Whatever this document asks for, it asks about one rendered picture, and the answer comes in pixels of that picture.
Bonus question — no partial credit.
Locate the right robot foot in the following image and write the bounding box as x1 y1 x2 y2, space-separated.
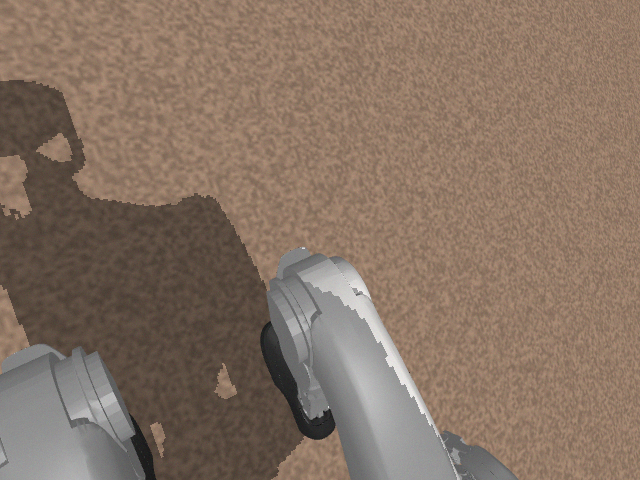
260 321 336 440

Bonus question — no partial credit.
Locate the left robot foot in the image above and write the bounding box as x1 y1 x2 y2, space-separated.
128 412 156 480

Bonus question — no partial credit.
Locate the right robot hand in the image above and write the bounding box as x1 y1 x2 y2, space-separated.
440 430 519 480

